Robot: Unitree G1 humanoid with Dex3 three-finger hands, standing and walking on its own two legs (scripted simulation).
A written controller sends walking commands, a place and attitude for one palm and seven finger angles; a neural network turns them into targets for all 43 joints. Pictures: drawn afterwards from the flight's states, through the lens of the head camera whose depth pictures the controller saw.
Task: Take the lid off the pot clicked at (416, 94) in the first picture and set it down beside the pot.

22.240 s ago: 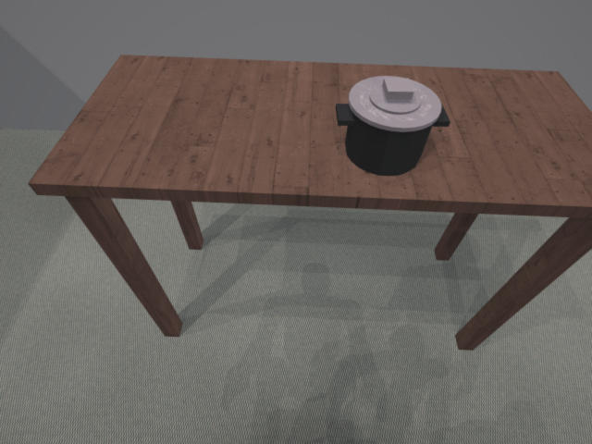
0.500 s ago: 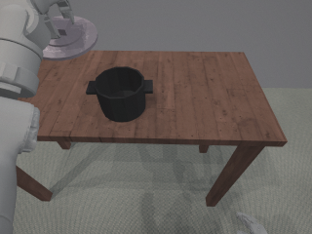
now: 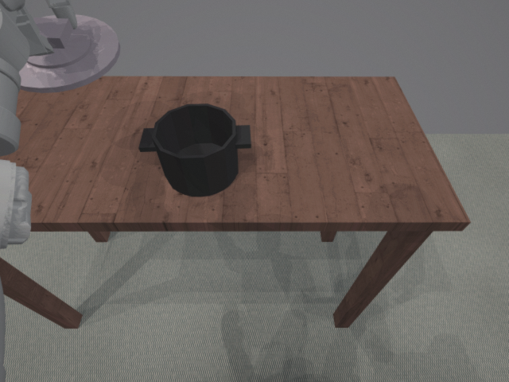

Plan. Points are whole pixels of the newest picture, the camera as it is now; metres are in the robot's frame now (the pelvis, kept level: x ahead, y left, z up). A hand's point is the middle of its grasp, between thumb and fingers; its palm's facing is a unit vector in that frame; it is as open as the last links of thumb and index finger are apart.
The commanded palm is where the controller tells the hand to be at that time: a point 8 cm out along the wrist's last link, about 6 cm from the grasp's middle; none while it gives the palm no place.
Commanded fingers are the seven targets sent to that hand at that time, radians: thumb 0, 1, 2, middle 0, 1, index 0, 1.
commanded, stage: move the lid sideways beside the pot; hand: left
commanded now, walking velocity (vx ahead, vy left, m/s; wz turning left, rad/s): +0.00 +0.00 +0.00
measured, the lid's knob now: (49, 32) +0.50 +0.26 +0.29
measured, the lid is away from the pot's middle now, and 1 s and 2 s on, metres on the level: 0.16 0.24 0.23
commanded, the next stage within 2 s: lower the lid onto the table in 0.78 s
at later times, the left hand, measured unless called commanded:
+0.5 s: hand out of the picture +0.45 +0.32 +0.30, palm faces -0.19 -0.09 -0.98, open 8.0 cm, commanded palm +0.46 +0.31 +0.37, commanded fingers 0.00 0.57 1.05 -0.91 -1.16 -0.77 -1.03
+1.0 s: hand out of the picture +0.46 +0.33 +0.29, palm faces -0.20 -0.15 -0.97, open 8.0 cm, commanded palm +0.48 +0.32 +0.36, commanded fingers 0.00 0.57 1.05 -0.91 -1.16 -0.77 -1.03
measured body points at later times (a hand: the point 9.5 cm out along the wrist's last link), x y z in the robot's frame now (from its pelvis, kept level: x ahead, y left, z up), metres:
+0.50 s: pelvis +0.00 +0.00 +0.00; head +0.04 +0.01 +0.45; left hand +0.46 +0.32 +0.35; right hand +0.08 -0.27 -0.12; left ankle +0.06 +0.04 -0.74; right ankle -0.04 -0.13 -0.74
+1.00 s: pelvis +0.01 +0.00 +0.00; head +0.06 +0.00 +0.45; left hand +0.47 +0.33 +0.34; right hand +0.06 -0.27 -0.12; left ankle +0.06 +0.04 -0.74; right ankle -0.04 -0.13 -0.74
